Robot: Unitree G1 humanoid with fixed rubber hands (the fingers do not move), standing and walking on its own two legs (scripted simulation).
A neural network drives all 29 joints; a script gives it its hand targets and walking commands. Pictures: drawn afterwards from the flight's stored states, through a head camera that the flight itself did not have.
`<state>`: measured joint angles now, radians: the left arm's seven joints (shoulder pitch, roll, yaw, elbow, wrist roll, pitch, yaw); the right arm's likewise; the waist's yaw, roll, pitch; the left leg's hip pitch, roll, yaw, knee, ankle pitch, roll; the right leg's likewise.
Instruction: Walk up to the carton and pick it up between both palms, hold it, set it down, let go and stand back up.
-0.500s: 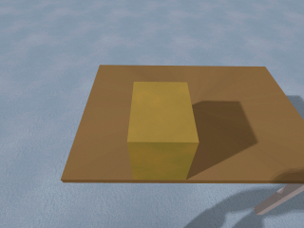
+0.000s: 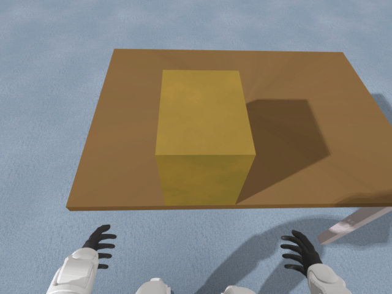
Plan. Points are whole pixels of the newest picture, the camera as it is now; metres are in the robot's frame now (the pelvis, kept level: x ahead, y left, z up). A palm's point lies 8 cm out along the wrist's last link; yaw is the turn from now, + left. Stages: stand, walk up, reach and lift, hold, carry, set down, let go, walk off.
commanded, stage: reach and lift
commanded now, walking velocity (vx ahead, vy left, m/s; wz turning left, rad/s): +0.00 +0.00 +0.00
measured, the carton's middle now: (200, 140) +0.49 +0.00 -0.03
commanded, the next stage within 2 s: none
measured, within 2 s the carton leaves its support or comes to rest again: neither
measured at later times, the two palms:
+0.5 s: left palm (90, 263) +0.20 +0.22 -0.06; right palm (312, 275) +0.18 -0.22 -0.06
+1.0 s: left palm (98, 261) +0.20 +0.20 -0.05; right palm (315, 262) +0.19 -0.22 -0.04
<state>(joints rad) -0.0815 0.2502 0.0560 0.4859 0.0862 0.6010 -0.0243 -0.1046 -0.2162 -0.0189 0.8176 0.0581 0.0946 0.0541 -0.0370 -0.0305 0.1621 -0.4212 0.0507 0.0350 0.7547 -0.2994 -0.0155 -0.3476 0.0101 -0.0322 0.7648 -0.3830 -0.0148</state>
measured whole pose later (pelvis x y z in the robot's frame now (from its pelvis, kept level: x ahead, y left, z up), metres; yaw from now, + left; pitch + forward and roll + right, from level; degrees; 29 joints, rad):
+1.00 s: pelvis +0.04 +0.00 +0.03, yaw -1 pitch -3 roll +0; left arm 0.22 0.13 -0.02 0.58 0.01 -0.06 0.08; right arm 0.18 -0.16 -0.03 0.78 0.06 -0.31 0.06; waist 0.02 -0.04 0.03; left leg -0.15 0.04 0.07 0.39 -0.19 -0.02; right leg -0.08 0.01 -0.01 0.38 -0.25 -0.02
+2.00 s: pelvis +0.05 -0.01 +0.03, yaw -1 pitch -2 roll +0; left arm 0.04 0.11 -0.03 0.62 -0.08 -0.34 0.09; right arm -0.02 -0.17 0.06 0.82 0.22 -0.49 0.01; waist 0.01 -0.03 -0.01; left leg -0.19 0.05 0.06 0.44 -0.22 -0.03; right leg -0.13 0.02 -0.01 0.45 -0.29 -0.03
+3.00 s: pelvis +0.03 -0.01 +0.03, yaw -3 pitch +6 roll +0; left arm -0.62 0.13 0.12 0.75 -0.07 0.09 0.10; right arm -0.70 -0.25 0.06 0.96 0.30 -0.05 -0.08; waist 0.04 -0.01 -0.07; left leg -0.34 0.07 0.08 0.38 -0.14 -0.02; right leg -0.28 0.04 0.01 0.37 -0.20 -0.02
